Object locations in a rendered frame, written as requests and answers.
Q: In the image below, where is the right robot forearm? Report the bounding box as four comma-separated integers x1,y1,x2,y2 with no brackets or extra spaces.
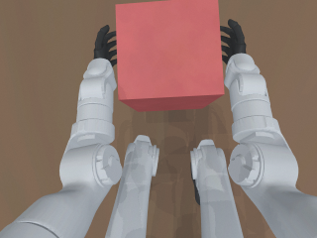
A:
224,53,299,171

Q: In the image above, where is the right robot upper arm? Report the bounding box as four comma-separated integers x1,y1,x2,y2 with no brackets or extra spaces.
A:
228,141,317,238

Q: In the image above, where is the right robot hand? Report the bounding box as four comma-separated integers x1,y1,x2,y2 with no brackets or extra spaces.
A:
220,19,247,64

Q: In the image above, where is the robot left thigh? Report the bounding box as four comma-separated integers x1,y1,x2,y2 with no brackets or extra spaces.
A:
105,140,159,238

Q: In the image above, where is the left robot upper arm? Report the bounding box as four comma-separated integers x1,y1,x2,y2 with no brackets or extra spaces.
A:
0,143,123,238

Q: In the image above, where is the robot right shin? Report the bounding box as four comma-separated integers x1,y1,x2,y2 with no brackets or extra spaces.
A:
195,139,227,195

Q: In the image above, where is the carton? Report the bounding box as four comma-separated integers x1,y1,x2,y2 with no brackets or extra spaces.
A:
115,0,225,112

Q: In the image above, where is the left robot hand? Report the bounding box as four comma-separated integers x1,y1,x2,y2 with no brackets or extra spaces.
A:
93,25,117,67

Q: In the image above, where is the left robot forearm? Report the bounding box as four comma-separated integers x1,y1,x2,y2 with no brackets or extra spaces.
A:
59,58,117,173

